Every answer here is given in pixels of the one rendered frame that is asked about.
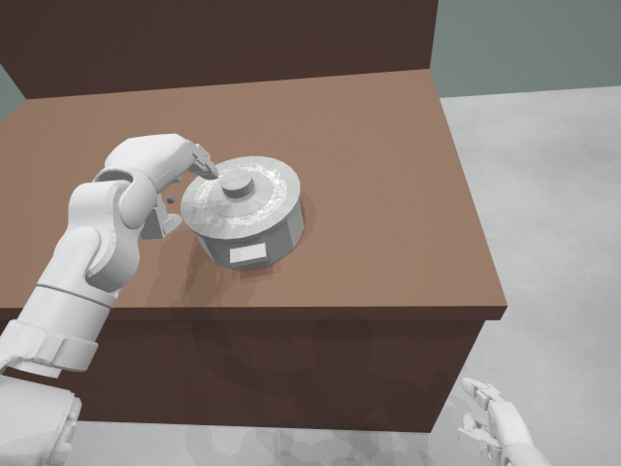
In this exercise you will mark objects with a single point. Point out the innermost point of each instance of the left robot hand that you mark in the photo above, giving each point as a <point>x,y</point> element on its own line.
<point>163,159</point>

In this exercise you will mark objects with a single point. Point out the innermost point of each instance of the lid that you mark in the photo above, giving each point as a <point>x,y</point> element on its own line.
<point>208,213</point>

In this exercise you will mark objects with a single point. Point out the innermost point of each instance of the pot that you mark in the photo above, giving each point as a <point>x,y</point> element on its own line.
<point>258,252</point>

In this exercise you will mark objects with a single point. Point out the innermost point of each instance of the robot right forearm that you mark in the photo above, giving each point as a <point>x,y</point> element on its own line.
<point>523,455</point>

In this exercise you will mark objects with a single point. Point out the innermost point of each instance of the robot left upper arm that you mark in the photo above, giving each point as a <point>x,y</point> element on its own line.
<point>37,423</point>

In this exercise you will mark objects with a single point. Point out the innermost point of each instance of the robot left forearm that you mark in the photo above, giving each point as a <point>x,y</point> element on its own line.
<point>97,255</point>

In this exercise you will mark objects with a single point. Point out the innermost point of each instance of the table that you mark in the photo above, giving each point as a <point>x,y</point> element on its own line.
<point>368,322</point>

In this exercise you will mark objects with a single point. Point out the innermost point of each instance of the right robot hand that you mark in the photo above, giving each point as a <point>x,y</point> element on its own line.
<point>486,439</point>

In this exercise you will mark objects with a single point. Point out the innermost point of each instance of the knob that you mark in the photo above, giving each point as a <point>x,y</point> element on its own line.
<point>237,183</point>

